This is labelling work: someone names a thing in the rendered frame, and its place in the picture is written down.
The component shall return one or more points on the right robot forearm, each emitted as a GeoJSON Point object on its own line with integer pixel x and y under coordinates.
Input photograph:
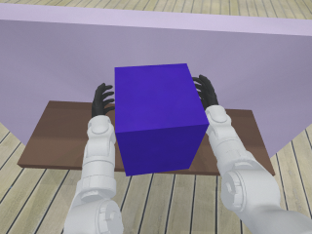
{"type": "Point", "coordinates": [227, 147]}

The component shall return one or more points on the right robot hand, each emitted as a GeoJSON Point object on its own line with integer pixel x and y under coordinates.
{"type": "Point", "coordinates": [207, 95]}

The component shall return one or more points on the carton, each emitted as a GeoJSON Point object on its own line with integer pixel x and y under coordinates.
{"type": "Point", "coordinates": [160, 120]}

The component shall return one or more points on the left robot hand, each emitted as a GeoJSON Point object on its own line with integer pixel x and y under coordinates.
{"type": "Point", "coordinates": [98, 103]}

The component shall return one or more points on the robot left upper arm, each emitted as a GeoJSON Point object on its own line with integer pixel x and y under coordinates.
{"type": "Point", "coordinates": [101, 216]}

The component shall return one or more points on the robot right upper arm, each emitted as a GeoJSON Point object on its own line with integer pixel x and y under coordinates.
{"type": "Point", "coordinates": [253, 195]}

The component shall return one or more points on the left robot forearm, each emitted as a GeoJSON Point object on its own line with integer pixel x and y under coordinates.
{"type": "Point", "coordinates": [97, 177]}

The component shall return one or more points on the table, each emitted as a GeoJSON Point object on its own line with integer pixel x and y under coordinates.
{"type": "Point", "coordinates": [59, 139]}

